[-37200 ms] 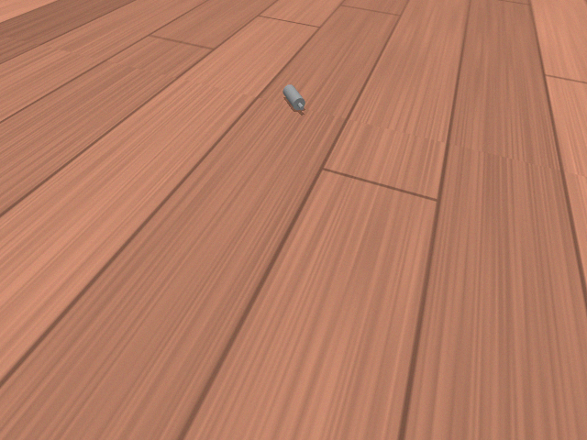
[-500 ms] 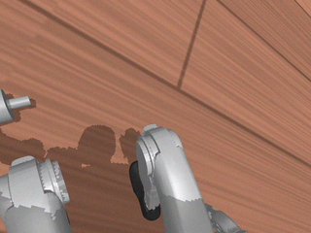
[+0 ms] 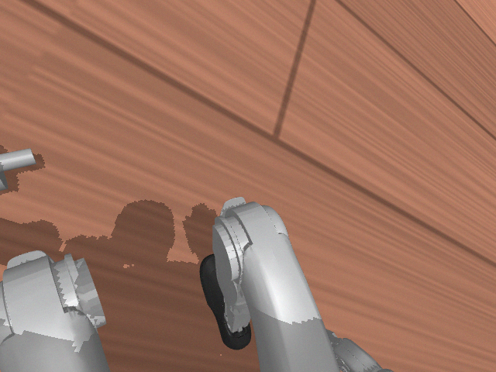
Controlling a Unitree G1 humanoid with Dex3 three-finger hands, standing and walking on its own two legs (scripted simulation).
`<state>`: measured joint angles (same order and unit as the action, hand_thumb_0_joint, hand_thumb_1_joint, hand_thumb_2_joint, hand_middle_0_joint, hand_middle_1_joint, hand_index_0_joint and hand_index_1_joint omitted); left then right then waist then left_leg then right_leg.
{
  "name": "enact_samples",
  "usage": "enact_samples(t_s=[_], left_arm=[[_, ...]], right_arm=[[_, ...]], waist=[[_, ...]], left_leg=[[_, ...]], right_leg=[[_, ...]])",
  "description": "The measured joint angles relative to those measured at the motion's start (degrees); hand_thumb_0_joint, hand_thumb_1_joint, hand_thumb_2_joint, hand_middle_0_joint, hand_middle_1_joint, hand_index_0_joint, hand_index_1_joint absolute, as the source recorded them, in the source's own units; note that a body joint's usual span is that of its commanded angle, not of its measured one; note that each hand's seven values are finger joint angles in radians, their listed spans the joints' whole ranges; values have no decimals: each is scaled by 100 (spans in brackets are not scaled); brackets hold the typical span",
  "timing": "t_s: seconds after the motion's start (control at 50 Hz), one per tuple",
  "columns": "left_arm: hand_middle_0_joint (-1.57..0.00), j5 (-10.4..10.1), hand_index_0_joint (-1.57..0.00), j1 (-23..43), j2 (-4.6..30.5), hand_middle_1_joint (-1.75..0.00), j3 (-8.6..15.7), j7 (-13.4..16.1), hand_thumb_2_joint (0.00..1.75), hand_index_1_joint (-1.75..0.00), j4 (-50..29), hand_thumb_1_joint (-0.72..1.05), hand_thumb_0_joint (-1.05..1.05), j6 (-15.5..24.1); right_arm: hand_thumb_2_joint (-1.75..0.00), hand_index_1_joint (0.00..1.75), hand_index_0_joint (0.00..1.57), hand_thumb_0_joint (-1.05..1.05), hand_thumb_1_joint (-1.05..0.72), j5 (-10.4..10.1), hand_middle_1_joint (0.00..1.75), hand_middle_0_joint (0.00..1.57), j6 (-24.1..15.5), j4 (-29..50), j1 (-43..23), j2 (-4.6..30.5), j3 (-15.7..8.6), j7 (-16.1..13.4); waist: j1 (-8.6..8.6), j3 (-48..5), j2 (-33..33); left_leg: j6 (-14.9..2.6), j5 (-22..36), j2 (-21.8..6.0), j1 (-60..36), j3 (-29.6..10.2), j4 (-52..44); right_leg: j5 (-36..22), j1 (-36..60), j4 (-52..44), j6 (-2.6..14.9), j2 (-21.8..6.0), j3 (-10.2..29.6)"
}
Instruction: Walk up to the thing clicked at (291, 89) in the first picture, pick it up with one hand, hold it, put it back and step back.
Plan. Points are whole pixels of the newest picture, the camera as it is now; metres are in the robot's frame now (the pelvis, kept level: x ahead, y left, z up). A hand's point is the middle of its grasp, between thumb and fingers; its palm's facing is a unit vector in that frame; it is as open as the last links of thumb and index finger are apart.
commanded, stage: open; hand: left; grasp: from above
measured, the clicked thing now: out of the picture +0.44 +0.31 -0.25
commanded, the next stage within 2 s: withdraw in 0.50 s
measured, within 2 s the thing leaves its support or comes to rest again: neither
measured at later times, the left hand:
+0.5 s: hand out of the picture +0.43 +0.34 -0.23, palm faces -0.44 -0.17 -0.88, open 14.1 cm
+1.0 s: hand out of the picture +0.44 +0.36 -0.13, palm faces -0.28 -0.07 -0.96, open 14.0 cm
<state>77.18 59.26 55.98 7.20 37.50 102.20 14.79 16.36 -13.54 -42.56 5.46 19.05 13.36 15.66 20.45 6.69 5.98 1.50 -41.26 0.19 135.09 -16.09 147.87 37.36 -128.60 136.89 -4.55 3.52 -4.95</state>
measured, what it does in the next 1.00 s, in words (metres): stands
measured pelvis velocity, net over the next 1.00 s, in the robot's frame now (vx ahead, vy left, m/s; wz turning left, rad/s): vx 0.01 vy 0.00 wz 0.04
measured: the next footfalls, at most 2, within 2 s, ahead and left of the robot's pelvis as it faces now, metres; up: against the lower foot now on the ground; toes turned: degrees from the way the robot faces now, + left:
none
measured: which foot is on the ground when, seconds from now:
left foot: down 0.00-1.00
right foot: down 0.00-1.00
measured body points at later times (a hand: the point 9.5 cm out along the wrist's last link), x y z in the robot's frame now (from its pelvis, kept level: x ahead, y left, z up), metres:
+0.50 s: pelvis +0.00 +0.00 +0.00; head +0.26 +0.13 +0.35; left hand +0.45 +0.35 -0.18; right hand +0.07 -0.26 -0.05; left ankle +0.06 +0.13 -0.26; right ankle +0.12 -0.14 -0.26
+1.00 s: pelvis +0.01 +0.00 +0.02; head +0.22 +0.10 +0.40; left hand +0.45 +0.36 -0.07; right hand +0.09 -0.26 -0.07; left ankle +0.06 +0.13 -0.26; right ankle +0.12 -0.14 -0.26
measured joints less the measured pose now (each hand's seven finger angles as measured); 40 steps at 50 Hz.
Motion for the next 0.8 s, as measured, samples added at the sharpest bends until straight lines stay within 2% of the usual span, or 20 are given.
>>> enact_samples(t_s=[0.24,0.46,0.66,0.8], left_arm=[[-17,-187,-17,-41,2,-95,105,-239,92,-95,-254,-44,0,-173],[-10,-214,-9,-125,46,-101,111,-472,101,-102,-431,-53,0,-36],[-9,-96,-8,-126,46,-103,57,-400,102,-104,-399,-52,0,132],[-9,-73,-9,-292,-124,-103,297,-243,100,-102,-764,-50,0,14]], right_arm=[[-90,30,20,1,-90,-41,30,21,-26,147,-1,19,6,56],[-90,30,20,1,-90,-60,30,21,91,229,-7,27,-38,45],[-90,30,20,1,-90,-48,30,21,176,237,11,44,-1,26],[-90,30,20,1,-91,-69,30,21,136,191,93,11,-70,49]], waist=[[34,11,-28],[-34,64,-18],[-33,71,-8],[-101,-24,-59]], left_leg=[[-17,-31,27,17,-10,-32],[-16,-8,37,-25,19,-87],[16,11,32,-42,-15,-76],[46,16,19,-28,-6,-106]], right_leg=[[56,35,-51,36,-43,-30],[52,78,-82,39,-69,-16],[15,69,-73,43,-56,-39],[-13,15,-79,49,-52,-29]])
